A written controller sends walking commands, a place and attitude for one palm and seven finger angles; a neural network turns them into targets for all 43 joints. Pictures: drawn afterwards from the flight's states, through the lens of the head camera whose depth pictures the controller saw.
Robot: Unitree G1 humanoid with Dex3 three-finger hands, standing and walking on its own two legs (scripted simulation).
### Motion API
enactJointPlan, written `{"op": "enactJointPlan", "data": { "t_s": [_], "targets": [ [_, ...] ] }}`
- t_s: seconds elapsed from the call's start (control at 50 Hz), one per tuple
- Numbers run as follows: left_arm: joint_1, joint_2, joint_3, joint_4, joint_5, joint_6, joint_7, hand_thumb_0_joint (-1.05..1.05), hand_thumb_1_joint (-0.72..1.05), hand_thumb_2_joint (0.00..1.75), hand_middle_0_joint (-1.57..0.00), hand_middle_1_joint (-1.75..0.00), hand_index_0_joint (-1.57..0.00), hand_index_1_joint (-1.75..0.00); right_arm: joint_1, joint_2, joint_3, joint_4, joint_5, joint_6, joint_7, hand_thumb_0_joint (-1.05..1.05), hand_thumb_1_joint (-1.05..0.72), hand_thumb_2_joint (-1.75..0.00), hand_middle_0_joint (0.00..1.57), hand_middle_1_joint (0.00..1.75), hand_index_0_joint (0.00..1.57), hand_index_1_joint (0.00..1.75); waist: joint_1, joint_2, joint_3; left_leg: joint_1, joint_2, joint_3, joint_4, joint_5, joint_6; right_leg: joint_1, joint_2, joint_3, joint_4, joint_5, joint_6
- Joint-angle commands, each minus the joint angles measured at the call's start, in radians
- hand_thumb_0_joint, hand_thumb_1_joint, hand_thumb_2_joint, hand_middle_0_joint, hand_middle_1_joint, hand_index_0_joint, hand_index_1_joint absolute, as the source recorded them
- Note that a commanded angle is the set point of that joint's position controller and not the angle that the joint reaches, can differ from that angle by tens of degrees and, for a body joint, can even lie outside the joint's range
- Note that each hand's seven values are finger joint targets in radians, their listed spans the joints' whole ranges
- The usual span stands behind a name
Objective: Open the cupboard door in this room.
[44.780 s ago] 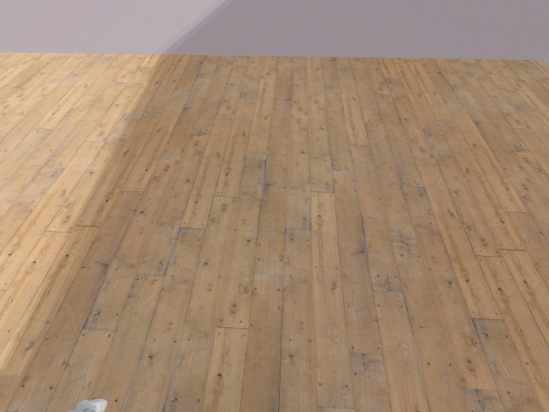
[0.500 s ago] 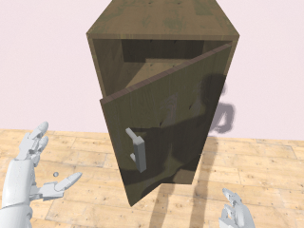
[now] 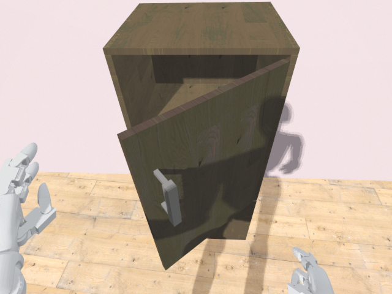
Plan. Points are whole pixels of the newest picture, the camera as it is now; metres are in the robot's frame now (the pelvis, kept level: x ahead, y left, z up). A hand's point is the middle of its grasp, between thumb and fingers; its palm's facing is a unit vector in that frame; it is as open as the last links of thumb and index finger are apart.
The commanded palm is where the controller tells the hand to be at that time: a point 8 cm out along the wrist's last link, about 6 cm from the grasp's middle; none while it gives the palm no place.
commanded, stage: draw the hand back to the body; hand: left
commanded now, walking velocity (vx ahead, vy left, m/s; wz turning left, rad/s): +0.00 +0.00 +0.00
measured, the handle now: (167, 198) +0.29 +0.10 +0.06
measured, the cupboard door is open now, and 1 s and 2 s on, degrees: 41 41 41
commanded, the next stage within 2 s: step back with the hand held close in 0.16 s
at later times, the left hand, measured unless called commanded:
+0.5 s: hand (48, 217) +0.18 +0.25 +0.15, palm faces +0.37 -0.79 -0.49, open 7.4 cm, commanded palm +0.12 +0.30 +0.17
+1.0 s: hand out of the picture +0.09 +0.29 +0.15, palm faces +0.43 -0.75 -0.51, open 7.4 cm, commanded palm +0.03 +0.33 +0.17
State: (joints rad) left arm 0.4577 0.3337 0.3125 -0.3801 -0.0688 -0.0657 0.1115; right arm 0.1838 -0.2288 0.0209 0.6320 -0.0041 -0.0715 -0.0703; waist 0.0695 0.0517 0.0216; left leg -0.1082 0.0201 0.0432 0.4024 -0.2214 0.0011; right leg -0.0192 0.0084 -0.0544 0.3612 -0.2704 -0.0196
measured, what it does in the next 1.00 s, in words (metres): shifts its weight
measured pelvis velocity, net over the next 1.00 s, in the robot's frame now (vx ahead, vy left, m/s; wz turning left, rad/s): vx -0.10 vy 0.02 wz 0.03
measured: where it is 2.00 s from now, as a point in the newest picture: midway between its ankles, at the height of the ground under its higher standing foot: outside the picture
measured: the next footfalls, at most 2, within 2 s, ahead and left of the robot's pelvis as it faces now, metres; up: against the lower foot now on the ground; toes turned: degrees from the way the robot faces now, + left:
right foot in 1.48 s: -0.26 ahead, -0.10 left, +0.00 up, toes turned -4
left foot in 1.62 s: -0.08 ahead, +0.11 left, +0.00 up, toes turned -4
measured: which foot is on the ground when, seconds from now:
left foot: down 0.00-1.00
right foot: down 0.00-1.00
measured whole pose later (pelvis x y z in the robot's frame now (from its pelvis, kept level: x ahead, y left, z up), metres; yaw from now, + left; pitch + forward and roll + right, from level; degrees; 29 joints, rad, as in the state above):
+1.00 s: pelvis -0.10 +0.02 -0.02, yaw +2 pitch -1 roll -2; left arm 0.55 0.43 0.44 -0.54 -0.02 -0.19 0.15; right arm 0.22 -0.21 0.00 0.54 0.01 -0.07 -0.08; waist 0.00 0.02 0.06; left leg -0.43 0.01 0.03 0.59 -0.18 0.04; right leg -0.34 0.02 -0.03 0.57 -0.21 0.00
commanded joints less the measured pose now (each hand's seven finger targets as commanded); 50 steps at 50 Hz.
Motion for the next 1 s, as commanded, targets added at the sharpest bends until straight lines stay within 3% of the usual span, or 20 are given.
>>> {"op": "enactJointPlan", "data": {
  "t_s": [0.0,0.04,0.08,0.24,0.26,0.28,0.3,0.32,0.36,0.4,0.48,0.6,0.66,0.76,0.84,0.9,0.94,0.96,0.98],
  "targets": [
    [-0.092,0.205,0.135,-0.217,0.002,-0.075,0.016,0.0,0.9,0.9,-0.2,-0.3,-0.2,-0.3,-0.141,-0.104,-0.04,-0.157,0.001,-0.057,-0.016,0.0,-0.9,-0.9,0.2,0.3,0.2,0.3,0.005,0.002,-0.077,0.08,-0.001,-0.023,-0.023,0.248,0.028,-0.064,-0.014,0.038,-0.065,0.283,0.004],
    [-0.093,0.2,0.13,-0.233,0.002,-0.082,0.018,0.0,0.9,0.9,-0.2,-0.3,-0.2,-0.3,-0.139,-0.099,-0.038,-0.156,0.001,-0.062,-0.016,0.0,-0.9,-0.9,0.2,0.3,0.2,0.3,0.002,0.043,-0.074,0.086,-0.002,-0.022,-0.024,0.241,0.026,-0.073,-0.015,0.039,-0.067,0.274,0.004],
    [-0.077,0.197,0.133,-0.221,0.0,-0.083,0.018,0.0,0.9,0.9,-0.2,-0.3,-0.2,-0.3,-0.14,-0.098,-0.04,-0.154,0.002,-0.066,-0.016,0.0,-0.9,-0.9,0.2,0.3,0.2,0.3,0.004,0.008,-0.076,0.089,-0.002,-0.019,-0.021,0.246,0.029,-0.075,-0.014,0.039,-0.068,0.283,0.007],
    [-0.078,0.18,0.119,-0.178,-0.005,-0.085,0.012,0.0,0.9,0.9,-0.2,-0.3,-0.2,-0.3,-0.149,-0.099,-0.042,-0.152,0.004,-0.063,-0.019,0.0,-0.9,-0.9,0.2,0.3,0.2,0.3,0.001,-0.031,-0.033,0.079,0.0,-0.017,-0.034,0.197,0.033,-0.097,-0.013,0.043,-0.089,0.232,0.013],
    [-0.158,0.217,0.135,-0.266,-0.004,-0.098,0.015,0.0,0.9,0.9,-0.2,-0.3,-0.2,-0.3,-0.155,-0.102,-0.042,-0.157,0.005,-0.069,-0.019,0.0,-0.9,-0.9,0.2,0.3,0.2,0.3,0.001,0.007,-0.076,0.095,-0.004,-0.02,-0.027,0.195,0.033,-0.087,-0.017,0.051,-0.09,0.232,0.011],
    [-0.194,0.335,0.254,-0.287,0.003,-0.13,0.02,0.0,0.9,0.9,-0.2,-0.3,-0.2,-0.3,-0.13,-0.121,-0.042,-0.187,0.014,-0.048,-0.018,0.0,-0.9,-0.9,0.2,0.3,0.2,0.3,-0.043,-0.027,0.015,0.031,0.016,-0.041,0.019,0.158,0.047,-0.208,-0.063,0.117,-0.136,0.283,0.021],
    [-0.174,0.32,0.245,-0.233,0.007,-0.14,0.015,0.0,0.9,0.9,-0.2,-0.3,-0.2,-0.3,-0.129,-0.11,-0.041,-0.171,0.01,-0.032,-0.019,0.0,-0.9,-0.9,0.2,0.3,0.2,0.3,-0.042,-0.025,0.019,0.005,0.011,-0.054,0.032,0.135,0.043,-0.206,-0.088,0.118,-0.135,0.295,0.014],
    [-0.063,0.235,0.178,-0.183,0.007,-0.13,0.005,0.0,0.9,0.9,-0.2,-0.3,-0.2,-0.3,-0.132,-0.109,-0.047,-0.171,0.009,-0.022,-0.018,0.0,-0.9,-0.9,0.2,0.3,0.2,0.3,-0.049,-0.035,0.006,0.014,0.015,-0.044,0.049,0.157,0.041,-0.224,-0.094,0.113,-0.121,0.319,0.017],
    [0.023,0.2,0.148,-0.195,0.009,-0.122,0.0,0.0,0.9,0.9,-0.2,-0.3,-0.2,-0.3,-0.121,-0.117,-0.054,-0.192,0.01,-0.005,-0.014,0.0,-0.9,-0.9,0.2,0.3,0.2,0.3,-0.05,-0.012,-0.07,0.032,0.029,-0.035,0.049,0.225,0.04,-0.203,-0.094,0.091,-0.076,0.358,0.027],
    [0.04,0.212,0.153,-0.23,0.011,-0.121,0.005,0.0,0.9,0.9,-0.2,-0.3,-0.2,-0.3,-0.118,-0.124,-0.061,-0.2,0.011,0.005,-0.019,0.0,-0.9,-0.9,0.2,0.3,0.2,0.3,-0.05,0.009,-0.119,0.039,0.04,-0.036,0.043,0.301,0.038,-0.178,-0.088,0.073,-0.044,0.392,0.031],
    [0.058,0.256,0.197,-0.264,0.011,-0.116,0.018,0.0,0.9,0.9,-0.2,-0.3,-0.2,-0.3,-0.112,-0.116,-0.071,-0.226,0.019,0.026,-0.024,0.0,-0.9,-0.9,0.2,0.3,0.2,0.3,-0.053,-0.072,-0.164,0.022,0.055,-0.038,0.056,0.343,0.035,-0.176,-0.083,0.075,-0.006,0.422,0.036],
    [0.083,0.288,0.229,-0.334,0.011,-0.124,0.04,0.0,0.9,0.9,-0.2,-0.3,-0.2,-0.3,-0.111,-0.116,-0.077,-0.241,0.022,0.03,-0.031,0.0,-0.9,-0.9,0.2,0.3,0.2,0.3,-0.053,-0.015,-0.179,-0.052,0.065,-0.053,0.057,0.309,0.032,-0.164,-0.085,0.09,0.041,0.386,0.028],
    [0.105,0.279,0.23,-0.348,0.015,-0.133,0.048,0.0,0.9,0.9,-0.2,-0.3,-0.2,-0.3,-0.102,-0.119,-0.077,-0.248,0.021,0.022,-0.028,0.0,-0.9,-0.9,0.2,0.3,0.2,0.3,-0.054,0.018,-0.161,-0.114,0.081,-0.077,0.029,0.228,0.036,-0.17,-0.068,0.092,0.061,0.285,0.026],
    [0.115,0.264,0.237,-0.357,0.025,-0.161,0.055,0.0,0.9,0.9,-0.2,-0.3,-0.2,-0.3,-0.092,-0.128,-0.075,-0.253,0.017,-0.003,-0.025,0.0,-0.9,-0.9,0.2,0.3,0.2,0.3,-0.059,0.068,-0.096,-0.306,0.116,-0.14,-0.072,-0.133,0.058,-0.142,-0.038,0.09,0.106,0.064,0.023],
    [0.099,0.254,0.254,-0.353,0.039,-0.181,0.058,0.0,0.9,0.9,-0.2,-0.3,-0.2,-0.3,-0.08,-0.133,-0.078,-0.254,0.014,-0.029,-0.025,0.0,-0.9,-0.9,0.2,0.3,0.2,0.3,-0.058,0.102,-0.081,-0.489,0.152,-0.188,-0.144,-0.356,0.085,-0.043,-0.007,0.08,0.206,0.003,0.029],
    [0.069,0.257,0.259,-0.361,0.049,-0.189,0.057,0.0,0.9,0.9,-0.2,-0.3,-0.2,-0.3,-0.076,-0.137,-0.083,-0.251,0.01,-0.047,-0.024,0.0,-0.9,-0.9,0.2,0.3,0.2,0.3,-0.058,0.105,-0.068,-0.544,0.148,-0.194,-0.141,-0.427,0.087,-0.04,0.003,0.086,0.22,-0.054,0.021],
    [0.088,0.254,0.256,-0.351,0.046,-0.192,0.058,0.0,0.9,0.9,-0.2,-0.3,-0.2,-0.3,-0.059,-0.123,-0.083,-0.244,0.01,-0.053,-0.02,0.0,-0.9,-0.9,0.2,0.3,0.2,0.3,-0.063,0.033,-0.067,-0.489,0.103,-0.154,-0.051,-0.393,0.067,-0.132,-0.03,0.14,0.136,-0.132,-0.001],
    [0.08,0.257,0.249,-0.36,0.042,-0.194,0.059,0.0,0.9,0.9,-0.2,-0.3,-0.2,-0.3,-0.051,-0.116,-0.085,-0.236,0.01,-0.054,-0.017,0.0,-0.9,-0.9,0.2,0.3,0.2,0.3,-0.069,-0.045,-0.06,-0.391,0.055,-0.116,0.063,-0.336,0.043,-0.265,-0.078,0.212,0.03,-0.213,-0.027],
    [0.068,0.26,0.241,-0.377,0.038,-0.199,0.064,0.0,0.9,0.9,-0.2,-0.3,-0.2,-0.3,-0.036,-0.113,-0.088,-0.216,0.009,-0.055,-0.015,0.0,-0.9,-0.9,0.2,0.3,0.2,0.3,-0.075,-0.127,-0.071,-0.244,0.004,-0.072,0.242,-0.239,0.014,-0.428,-0.16,0.299,-0.072,-0.267,-0.067]
  ]
}}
